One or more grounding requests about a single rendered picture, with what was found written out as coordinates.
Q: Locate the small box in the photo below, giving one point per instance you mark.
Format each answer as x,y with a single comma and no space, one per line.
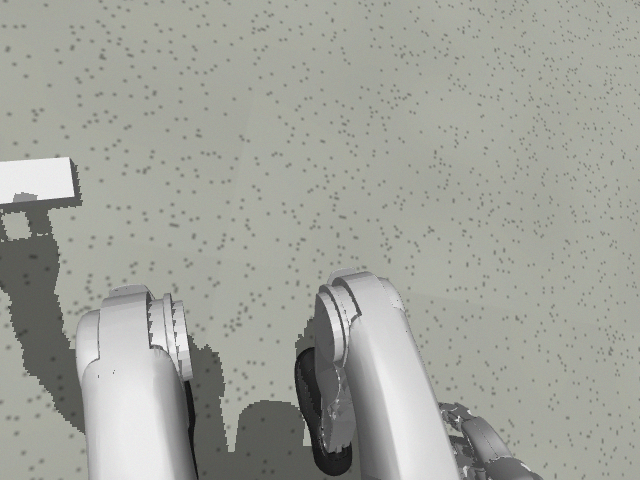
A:
37,182

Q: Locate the right robot hand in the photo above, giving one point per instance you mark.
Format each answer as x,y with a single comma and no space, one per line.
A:
481,445

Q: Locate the right robot arm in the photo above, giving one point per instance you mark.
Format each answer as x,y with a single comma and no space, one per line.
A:
509,468

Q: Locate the right robot foot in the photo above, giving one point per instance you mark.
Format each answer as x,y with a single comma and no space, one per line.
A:
309,398

